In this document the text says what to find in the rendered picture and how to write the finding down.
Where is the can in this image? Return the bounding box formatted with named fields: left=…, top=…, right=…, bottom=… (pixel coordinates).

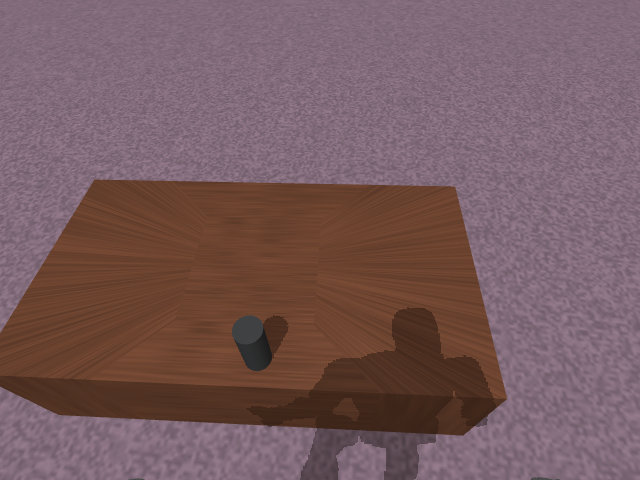
left=232, top=315, right=272, bottom=371

